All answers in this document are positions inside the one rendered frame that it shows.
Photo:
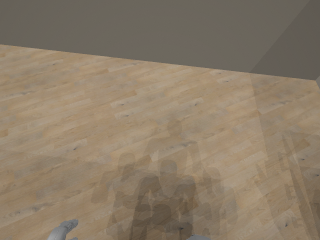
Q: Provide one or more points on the robot left hand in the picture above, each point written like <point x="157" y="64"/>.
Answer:
<point x="60" y="232"/>

